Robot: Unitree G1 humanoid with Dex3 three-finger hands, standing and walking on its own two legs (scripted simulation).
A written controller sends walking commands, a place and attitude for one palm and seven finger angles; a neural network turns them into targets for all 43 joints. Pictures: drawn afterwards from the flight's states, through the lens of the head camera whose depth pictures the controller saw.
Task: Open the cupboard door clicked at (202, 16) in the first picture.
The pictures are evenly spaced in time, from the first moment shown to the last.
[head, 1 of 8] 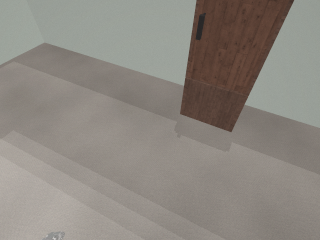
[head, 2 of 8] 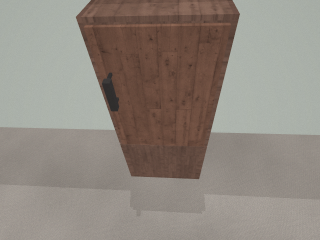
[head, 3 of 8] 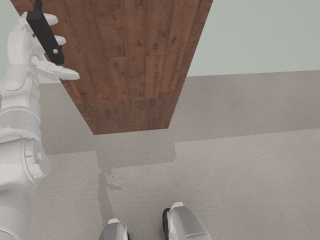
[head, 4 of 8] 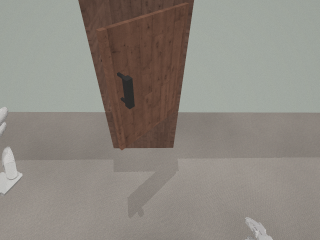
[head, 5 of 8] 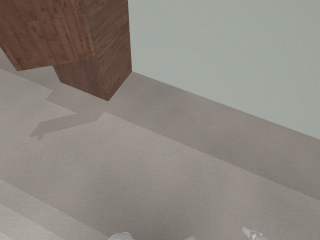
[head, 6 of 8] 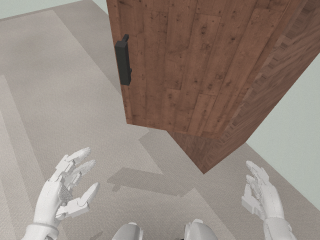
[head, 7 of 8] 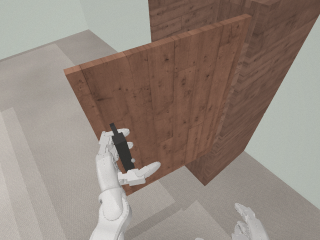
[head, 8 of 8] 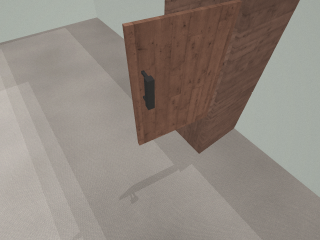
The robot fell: no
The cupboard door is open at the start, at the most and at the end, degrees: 0 81 81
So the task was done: yes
